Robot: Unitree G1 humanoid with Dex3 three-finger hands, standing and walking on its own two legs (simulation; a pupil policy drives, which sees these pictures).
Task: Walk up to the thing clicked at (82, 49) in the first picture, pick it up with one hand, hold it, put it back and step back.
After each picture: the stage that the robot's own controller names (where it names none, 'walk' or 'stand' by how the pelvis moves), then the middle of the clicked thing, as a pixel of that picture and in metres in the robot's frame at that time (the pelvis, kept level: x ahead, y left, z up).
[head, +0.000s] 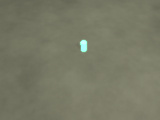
stand; (83, 46) +1.28 +0.00 -0.72
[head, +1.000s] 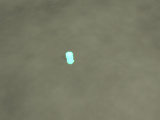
walk; (69, 57) +1.13 +0.23 -0.71
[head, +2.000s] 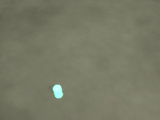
walk; (57, 91) +0.67 +0.25 -0.70
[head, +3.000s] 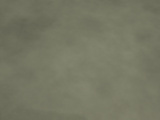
walk; out of the picture +0.36 +0.16 -0.70
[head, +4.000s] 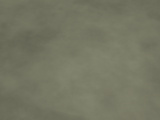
stand; out of the picture +0.30 +0.18 -0.72
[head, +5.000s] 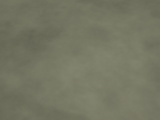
stand; out of the picture +0.31 +0.18 -0.73
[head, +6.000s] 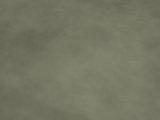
stand; out of the picture +0.30 +0.18 -0.73
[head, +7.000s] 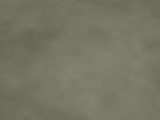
stand; out of the picture +0.30 +0.18 -0.73
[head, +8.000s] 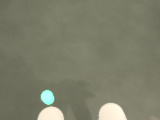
go down; (47, 97) +0.35 +0.17 -0.52
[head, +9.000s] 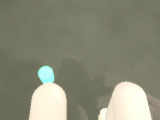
go down; (46, 76) +0.40 +0.17 -0.34
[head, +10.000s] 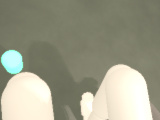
close in; (13, 62) +0.40 +0.20 -0.25
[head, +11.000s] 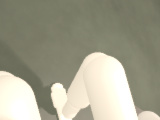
close; out of the picture +0.40 +0.22 -0.23
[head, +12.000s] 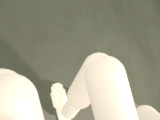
lift; out of the picture +0.39 +0.22 -0.23
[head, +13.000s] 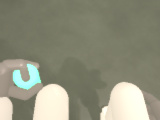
lift; (28, 81) +0.32 +0.19 -0.06
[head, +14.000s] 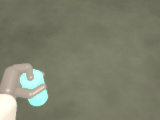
hold; (35, 88) +0.32 +0.17 +0.04
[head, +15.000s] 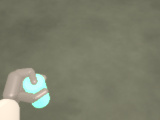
hold; (37, 91) +0.32 +0.17 +0.00
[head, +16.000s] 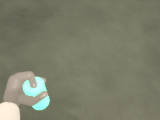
crouch; (37, 94) +0.31 +0.17 -0.04
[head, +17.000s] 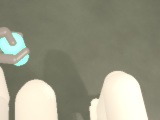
lower; (15, 50) +0.44 +0.19 -0.11
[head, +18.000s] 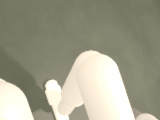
lower; out of the picture +0.44 +0.26 -0.23
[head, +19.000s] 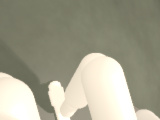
lower; out of the picture +0.42 +0.25 -0.23
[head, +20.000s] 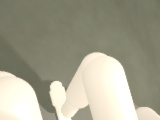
lower; out of the picture +0.42 +0.24 -0.23
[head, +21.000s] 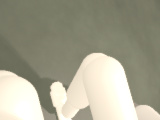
lower; out of the picture +0.41 +0.24 -0.23
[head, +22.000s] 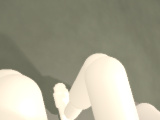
open; out of the picture +0.40 +0.22 -0.23
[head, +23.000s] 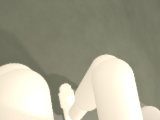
stand; out of the picture +0.40 +0.21 -0.22
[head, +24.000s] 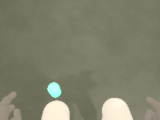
walk; (54, 90) +0.39 +0.16 -0.49
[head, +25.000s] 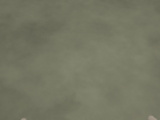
stand; out of the picture +0.33 +0.16 -0.66
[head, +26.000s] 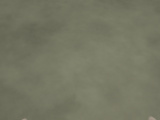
stand; out of the picture +0.34 +0.16 -0.67
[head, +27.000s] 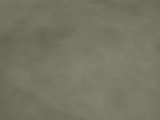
stand; out of the picture +0.35 +0.15 -0.72
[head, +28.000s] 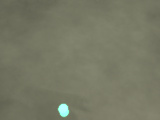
walk; (63, 110) +0.38 +0.13 -0.70
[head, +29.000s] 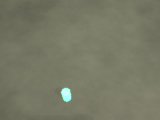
walk; (66, 94) +0.56 +0.16 -0.70
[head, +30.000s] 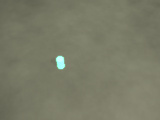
walk; (60, 62) +0.91 +0.22 -0.70
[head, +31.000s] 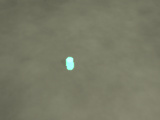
stand; (69, 63) +0.98 +0.14 -0.72
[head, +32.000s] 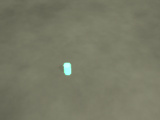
stand; (67, 69) +0.98 +0.17 -0.73
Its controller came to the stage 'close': yes
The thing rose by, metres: 0.72
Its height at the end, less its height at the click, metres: +0.00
